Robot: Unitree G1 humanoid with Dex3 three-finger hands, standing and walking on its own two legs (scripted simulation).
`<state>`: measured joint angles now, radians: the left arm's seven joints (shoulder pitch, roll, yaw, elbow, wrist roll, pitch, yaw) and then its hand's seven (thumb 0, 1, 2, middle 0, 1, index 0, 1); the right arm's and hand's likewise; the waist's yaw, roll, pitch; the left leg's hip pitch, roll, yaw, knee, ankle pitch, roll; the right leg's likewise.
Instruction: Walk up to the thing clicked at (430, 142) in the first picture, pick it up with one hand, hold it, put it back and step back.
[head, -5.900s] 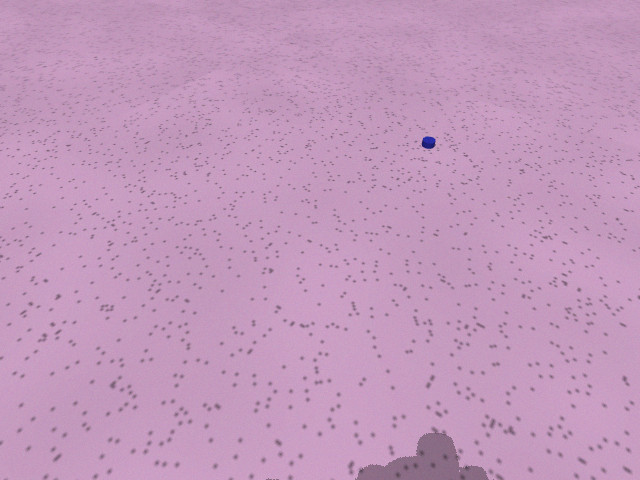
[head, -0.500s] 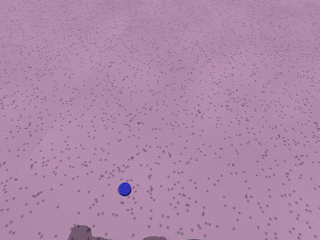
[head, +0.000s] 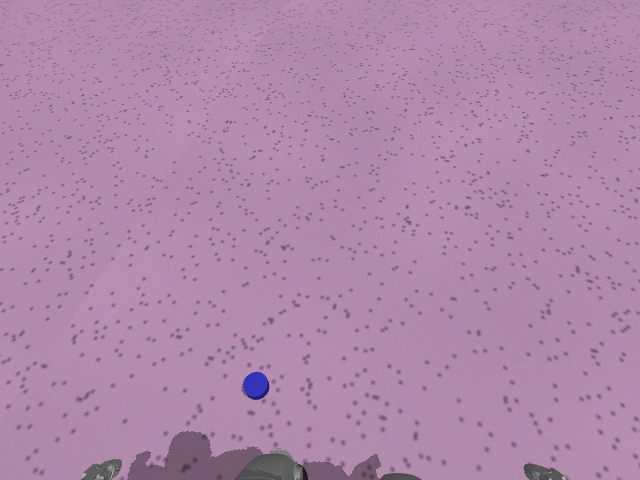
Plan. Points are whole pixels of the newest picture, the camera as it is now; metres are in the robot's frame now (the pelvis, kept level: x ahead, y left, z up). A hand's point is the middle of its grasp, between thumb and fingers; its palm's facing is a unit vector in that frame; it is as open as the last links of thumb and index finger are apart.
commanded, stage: walk up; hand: left
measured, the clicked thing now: (256, 385) +0.43 +0.24 -0.73
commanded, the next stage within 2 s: stand in 1.76 s
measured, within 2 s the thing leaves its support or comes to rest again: neither
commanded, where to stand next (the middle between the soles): +0.06 +0.01 m, yaw +2 degrees
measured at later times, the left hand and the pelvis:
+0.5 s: hand out of the picture -0.01 +0.32 -0.13, palm faces +0.06 -0.87 -0.49, open 7.4 cm; pelvis -0.04 +0.02 +0.00, yaw +4 degrees
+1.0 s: hand out of the picture +0.04 +0.27 -0.12, palm faces +0.06 -0.94 -0.35, open 7.4 cm; pelvis -0.04 +0.01 +0.02, yaw +3 degrees
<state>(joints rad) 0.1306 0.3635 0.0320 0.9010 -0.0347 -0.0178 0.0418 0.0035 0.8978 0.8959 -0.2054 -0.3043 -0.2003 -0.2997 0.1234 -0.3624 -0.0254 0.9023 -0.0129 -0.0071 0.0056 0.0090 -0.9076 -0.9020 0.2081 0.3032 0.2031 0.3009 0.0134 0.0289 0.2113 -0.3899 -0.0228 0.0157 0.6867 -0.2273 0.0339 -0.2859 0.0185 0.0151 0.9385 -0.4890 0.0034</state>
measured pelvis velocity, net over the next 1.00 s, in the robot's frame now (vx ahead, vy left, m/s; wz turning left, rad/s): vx -0.04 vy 0.01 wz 0.06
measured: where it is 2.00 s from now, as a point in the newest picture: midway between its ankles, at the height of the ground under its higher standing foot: outside the picture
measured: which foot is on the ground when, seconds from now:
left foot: down 0.00-0.20, up 0.22-0.46, down 0.48-1.00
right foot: down 0.00-1.00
